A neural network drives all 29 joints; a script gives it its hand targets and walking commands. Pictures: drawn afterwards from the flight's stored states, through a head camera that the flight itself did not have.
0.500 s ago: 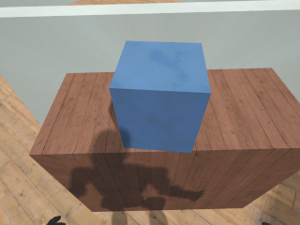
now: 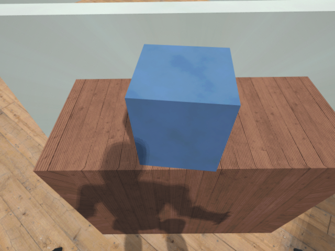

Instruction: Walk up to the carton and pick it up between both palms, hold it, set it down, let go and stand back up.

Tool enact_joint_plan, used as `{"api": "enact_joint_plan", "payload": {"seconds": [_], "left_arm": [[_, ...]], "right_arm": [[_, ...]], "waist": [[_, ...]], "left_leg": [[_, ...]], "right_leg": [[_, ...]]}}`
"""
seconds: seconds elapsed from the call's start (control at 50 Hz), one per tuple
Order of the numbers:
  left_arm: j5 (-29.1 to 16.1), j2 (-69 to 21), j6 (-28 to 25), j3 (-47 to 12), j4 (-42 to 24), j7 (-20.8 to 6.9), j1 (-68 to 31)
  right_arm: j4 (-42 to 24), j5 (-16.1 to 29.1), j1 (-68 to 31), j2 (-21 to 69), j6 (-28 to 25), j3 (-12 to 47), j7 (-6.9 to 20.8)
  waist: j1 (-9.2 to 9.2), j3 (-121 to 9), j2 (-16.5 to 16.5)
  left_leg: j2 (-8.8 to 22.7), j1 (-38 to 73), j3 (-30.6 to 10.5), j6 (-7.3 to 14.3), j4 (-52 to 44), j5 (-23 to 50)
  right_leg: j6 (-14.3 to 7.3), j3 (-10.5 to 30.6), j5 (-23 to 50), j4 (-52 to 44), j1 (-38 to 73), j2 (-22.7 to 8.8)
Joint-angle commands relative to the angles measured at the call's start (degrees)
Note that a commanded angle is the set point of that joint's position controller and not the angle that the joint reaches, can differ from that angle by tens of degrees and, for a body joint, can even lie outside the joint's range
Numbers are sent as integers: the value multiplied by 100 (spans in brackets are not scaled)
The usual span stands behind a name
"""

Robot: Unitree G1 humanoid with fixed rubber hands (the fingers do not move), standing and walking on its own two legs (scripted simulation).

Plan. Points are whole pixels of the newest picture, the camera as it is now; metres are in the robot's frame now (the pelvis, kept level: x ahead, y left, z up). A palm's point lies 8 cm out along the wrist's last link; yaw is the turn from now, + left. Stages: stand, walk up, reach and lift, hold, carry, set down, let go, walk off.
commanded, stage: stand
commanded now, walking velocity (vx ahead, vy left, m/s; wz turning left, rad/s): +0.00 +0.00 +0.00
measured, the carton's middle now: (181, 110) +0.43 +0.00 +0.10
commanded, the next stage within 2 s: none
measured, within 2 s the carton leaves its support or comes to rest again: neither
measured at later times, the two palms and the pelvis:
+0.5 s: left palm out of the picture +0.08 +0.32 -0.11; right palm out of the picture +0.08 -0.31 -0.11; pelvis +0.00 +0.00 +0.00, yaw +0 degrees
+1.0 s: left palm out of the picture +0.08 +0.32 -0.11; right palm out of the picture +0.10 -0.30 -0.11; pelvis +0.00 +0.00 +0.00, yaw +0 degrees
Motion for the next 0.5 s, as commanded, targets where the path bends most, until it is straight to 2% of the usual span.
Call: {"api": "enact_joint_plan", "payload": {"seconds": [0.0,0.02,0.04,0.06,0.08,0.1,0.14,0.16,0.18,0.2,0.22,0.24,0.26,0.28,0.3,0.32,0.34,0.36,0.38,0.4,0.42,0.44,0.46,0.48], "left_arm": [[32,957,-67,196,-304,67,-195],[30,936,-33,184,-294,61,-104],[-15,955,-67,164,-292,68,-79],[-10,951,15,127,-342,73,-234],[-15,960,-16,161,-338,62,-154],[-15,901,-29,118,-389,76,-56],[-23,934,-7,139,-344,115,-100],[-2,867,-40,171,-353,90,-275],[53,1021,-3,185,-391,96,-329],[-21,958,-48,175,-365,25,-120],[30,1006,-44,146,-359,48,-204],[34,1112,-8,209,-383,61,-192],[-9,956,-58,163,-390,49,-207],[28,907,-49,121,-386,22,-194],[-17,864,-100,101,-387,18,-60],[74,1124,-58,161,-330,71,-304],[40,992,-15,204,-346,101,-18],[19,1157,-85,163,-307,75,-159],[-2,1059,-42,215,-321,70,-107],[-28,900,-48,134,-360,65,-224],[-16,969,-79,170,-337,51,-92],[17,1091,-90,233,-291,79,-191],[-29,866,-76,137,-339,58,-263],[-35,916,-85,158,-380,54,-132]], "right_arm": [[-253,-31,-207,-1140,-64,-238,-88],[-288,-5,-225,-1151,-70,-209,-132],[-336,-46,-247,-1011,-64,-193,-105],[-405,-24,-437,-1218,-61,-258,-73],[-284,-24,-248,-1060,-24,-205,-81],[-270,23,-146,-1148,-61,-249,-68],[-291,28,-232,-1163,-80,-249,-94],[-300,-76,-284,-1294,-94,-227,-98],[-344,-58,-279,-1141,-83,-228,-59],[-251,-14,-253,-1268,-63,-215,-74],[-270,-61,-376,-1166,-51,-205,-21],[-311,0,-350,-954,-35,-149,-28],[-351,-11,-340,-1021,-57,-128,-54],[-255,31,-176,-1023,-42,-158,-81],[-250,7,-291,-1145,-53,-153,-85],[-322,-45,-296,-1051,-44,-179,-48],[-267,-12,-359,-1216,-45,-201,-74],[-283,4,-323,-1073,-18,-205,-33],[-254,27,-284,-1247,-44,-194,-7],[-172,-32,-154,-1284,-54,-233,-26],[-189,13,-299,-1192,-68,-207,-33],[-215,-12,-310,-1220,-46,-193,3],[-205,-6,-253,-1147,-39,-205,3],[-244,5,-360,-1133,-74,-197,-36]], "waist": [[-3,-198,70],[-7,-606,-34],[-59,-742,290],[-11,-258,303],[23,-415,119],[-52,-306,-49],[-88,-314,-230],[-31,-308,-124],[-140,-126,-8],[69,-436,327],[2,-109,244],[-101,-276,225],[-22,-252,189],[-119,-116,64],[39,-302,166],[-164,-291,-54],[27,-500,-70],[-21,-458,-290],[-28,-344,236],[-55,-214,292],[99,-235,291],[-21,-343,264],[-93,-377,-67],[66,-558,-4]], "left_leg": [[576,87,-433,252,-168,1005],[627,118,-403,284,-120,1085],[596,218,-500,286,-182,836],[528,-81,-395,291,-272,657],[608,39,-496,273,-256,808],[679,-5,-572,274,-193,715],[664,-59,-607,318,-284,726],[640,-145,-619,304,-254,636],[652,-126,-510,290,-372,585],[638,-36,-568,290,-230,816],[583,-122,-434,222,-264,554],[602,-93,-467,272,-327,590],[587,-286,-529,289,-300,507],[609,-109,-512,279,-309,537],[622,-70,-554,317,-245,519],[600,-31,-527,212,-357,508],[662,-28,-571,290,-193,569],[645,89,-572,257,-302,485],[555,-58,-488,259,-209,534],[523,-93,-477,222,-341,610],[598,-167,-503,301,-313,743],[608,42,-528,211,-261,651],[637,-99,-511,248,-284,786],[655,51,-563,260,-167,786]], "right_leg": [[-151,518,1218,-181,4,-798],[-157,631,1316,-187,219,-858],[-190,590,929,-132,283,-839],[-153,568,939,-291,-35,-755],[-151,564,937,-155,146,-754],[-49,506,961,-237,31,-730],[-146,565,1107,-154,126,-756],[-184,651,907,-165,161,-823],[-154,563,738,-112,-22,-755],[-177,675,728,-231,153,-818],[-83,577,817,-349,4,-755],[-122,546,825,-182,110,-700],[-153,668,741,-315,191,-780],[-93,570,777,-210,-72,-747],[-110,683,837,-396,171,-789],[-73,447,930,-118,46,-736],[-60,471,839,-328,221,-748],[-146,610,516,-199,187,-760],[-135,575,699,-364,152,-722],[-121,605,882,-263,180,-791],[-116,599,669,-211,123,-842],[-118,634,651,-275,75,-803],[-105,565,851,-219,163,-807],[-122,581,814,-204,153,-779]]}}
